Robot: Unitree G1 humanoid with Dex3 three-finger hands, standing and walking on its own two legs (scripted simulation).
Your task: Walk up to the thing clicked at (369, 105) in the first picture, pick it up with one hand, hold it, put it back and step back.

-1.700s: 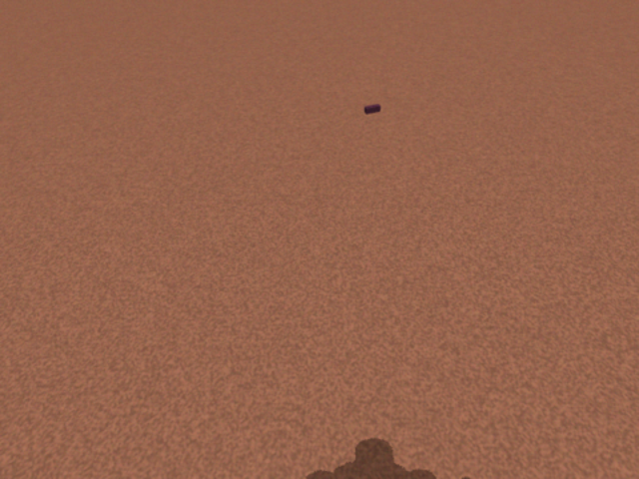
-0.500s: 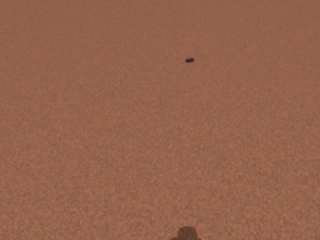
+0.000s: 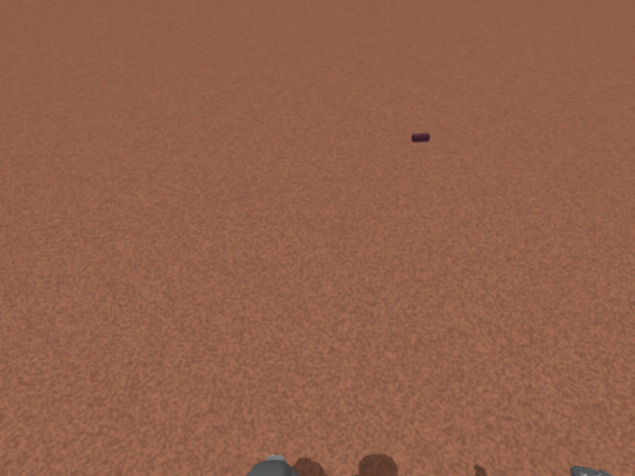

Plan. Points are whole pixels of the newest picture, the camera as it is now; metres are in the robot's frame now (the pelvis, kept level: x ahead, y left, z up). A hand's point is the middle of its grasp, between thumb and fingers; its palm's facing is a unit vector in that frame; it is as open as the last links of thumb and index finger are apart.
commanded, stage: walk up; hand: left
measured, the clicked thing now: (420, 137) +2.06 -0.44 -0.75
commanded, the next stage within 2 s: none
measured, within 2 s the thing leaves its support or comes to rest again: neither
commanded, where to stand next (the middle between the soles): +1.74 -0.73 m, yaw +9 degrees
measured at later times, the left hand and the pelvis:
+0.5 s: hand (243, 307) +0.42 +0.20 -0.12, palm faces +0.03 -0.91 -0.41, open 7.4 cm; pelvis +0.31 -0.12 -0.02, yaw +2 degrees
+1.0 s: hand (310, 256) +0.60 +0.09 -0.18, palm faces +0.04 -0.96 -0.29, open 7.4 cm; pelvis +0.61 -0.18 -0.02, yaw +3 degrees
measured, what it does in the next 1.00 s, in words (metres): walks ahead: left foot, then right foot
